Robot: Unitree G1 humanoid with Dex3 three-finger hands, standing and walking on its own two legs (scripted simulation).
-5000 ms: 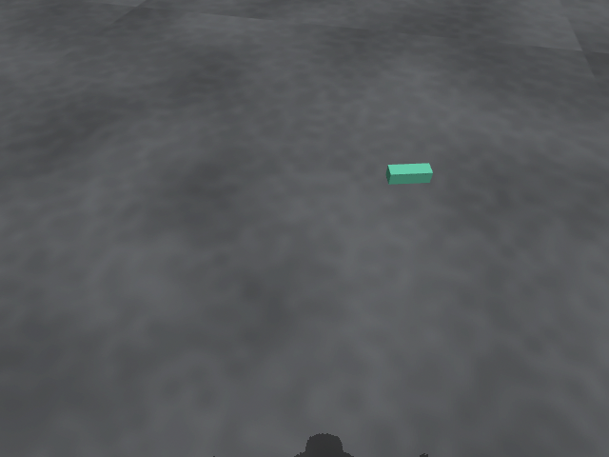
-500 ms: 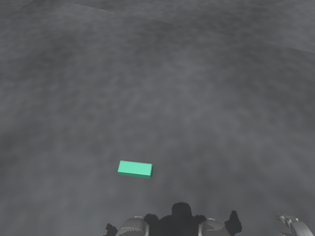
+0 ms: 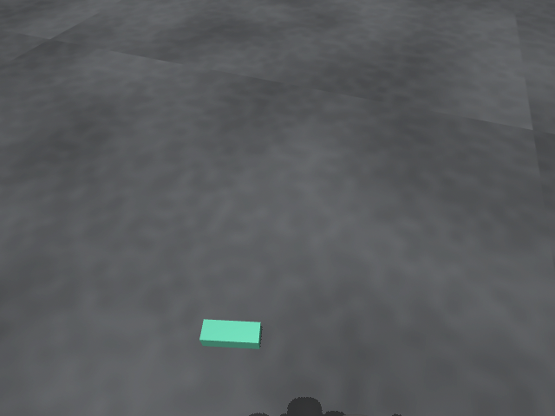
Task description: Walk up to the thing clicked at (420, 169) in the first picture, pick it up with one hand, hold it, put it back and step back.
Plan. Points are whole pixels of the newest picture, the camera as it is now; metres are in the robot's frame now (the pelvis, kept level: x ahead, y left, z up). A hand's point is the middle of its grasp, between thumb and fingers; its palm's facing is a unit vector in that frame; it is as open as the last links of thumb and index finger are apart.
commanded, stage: walk up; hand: left
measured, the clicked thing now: (231, 334) +0.48 +0.20 -0.72
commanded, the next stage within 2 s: stand in 1.16 s
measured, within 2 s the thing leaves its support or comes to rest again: neither
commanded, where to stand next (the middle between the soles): +0.09 +0.00 m, yaw -2 degrees
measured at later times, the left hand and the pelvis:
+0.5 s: hand out of the picture +0.14 +0.24 -0.13, palm faces -0.06 -0.93 -0.35, open 7.4 cm; pelvis +0.02 -0.01 +0.02, yaw -2 degrees
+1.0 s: hand out of the picture +0.12 +0.24 -0.13, palm faces -0.08 -0.94 -0.34, open 7.4 cm; pelvis +0.03 +0.00 +0.02, yaw -3 degrees
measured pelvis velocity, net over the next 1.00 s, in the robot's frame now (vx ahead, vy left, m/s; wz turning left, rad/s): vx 0.03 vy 0.00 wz -0.06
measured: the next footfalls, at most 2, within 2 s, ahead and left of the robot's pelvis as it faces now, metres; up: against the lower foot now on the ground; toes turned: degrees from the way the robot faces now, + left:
none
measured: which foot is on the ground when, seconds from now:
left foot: down 0.00-1.00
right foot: down 0.00-1.00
